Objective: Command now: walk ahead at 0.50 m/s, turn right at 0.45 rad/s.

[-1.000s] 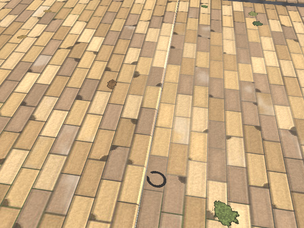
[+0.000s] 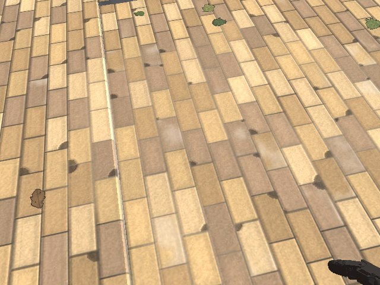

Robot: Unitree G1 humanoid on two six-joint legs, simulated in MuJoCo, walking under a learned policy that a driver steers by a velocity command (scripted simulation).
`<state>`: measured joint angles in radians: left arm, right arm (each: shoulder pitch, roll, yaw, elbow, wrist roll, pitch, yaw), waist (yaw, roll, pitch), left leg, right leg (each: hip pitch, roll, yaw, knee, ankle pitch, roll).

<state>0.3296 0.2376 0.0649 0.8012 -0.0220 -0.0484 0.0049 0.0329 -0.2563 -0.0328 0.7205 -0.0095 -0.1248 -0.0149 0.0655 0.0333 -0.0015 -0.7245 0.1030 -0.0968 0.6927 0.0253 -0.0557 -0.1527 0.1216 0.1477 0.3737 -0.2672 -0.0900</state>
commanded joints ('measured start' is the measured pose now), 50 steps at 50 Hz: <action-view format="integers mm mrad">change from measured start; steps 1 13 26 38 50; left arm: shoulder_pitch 59 -42 -296 -100 -13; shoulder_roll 144 110 83 96 205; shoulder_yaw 36 23 10 31 73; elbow -47 -132 -224 -116 -24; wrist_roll -1 12 2 33 4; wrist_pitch -3 -18 -56 -72 -39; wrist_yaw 8 -4 -32 -18 10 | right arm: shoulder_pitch -82 218 360 284 -18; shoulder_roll -91 -85 -184 -75 -58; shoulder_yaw -22 -40 -73 -56 -40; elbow -81 21 95 13 -120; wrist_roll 17 -3 44 40 32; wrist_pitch -23 5 45 81 88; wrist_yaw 16 29 8 12 70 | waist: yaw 14 -69 -115 -73 0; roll -147 63 68 -144 -87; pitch -42 11 29 -7 93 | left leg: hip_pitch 192 552 576 24 34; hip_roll -77 140 126 33 -1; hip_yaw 74 -245 -102 -13 116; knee -125 -476 -439 489 -5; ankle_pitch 50 -242 -86 -287 -92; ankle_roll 14 272 231 67 107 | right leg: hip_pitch -11 -553 -334 11 167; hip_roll -237 -210 -153 -400 -421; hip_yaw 169 -38 -115 5 -304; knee -41 830 161 -202 -185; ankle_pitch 296 -51 218 231 351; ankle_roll -124 53 82 -101 -44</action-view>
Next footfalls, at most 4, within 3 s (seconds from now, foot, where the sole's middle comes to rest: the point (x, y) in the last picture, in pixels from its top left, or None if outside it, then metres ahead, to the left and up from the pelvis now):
0.12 left None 0.25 0.15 -0.78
0.58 right None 0.47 -0.13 -0.78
1.10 left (173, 217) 0.71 0.17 -0.78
1.58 right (198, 151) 1.04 0.10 -0.78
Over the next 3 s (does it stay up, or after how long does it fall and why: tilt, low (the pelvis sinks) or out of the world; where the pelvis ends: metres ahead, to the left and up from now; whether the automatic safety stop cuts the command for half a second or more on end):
stays up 1.27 0.66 -0.01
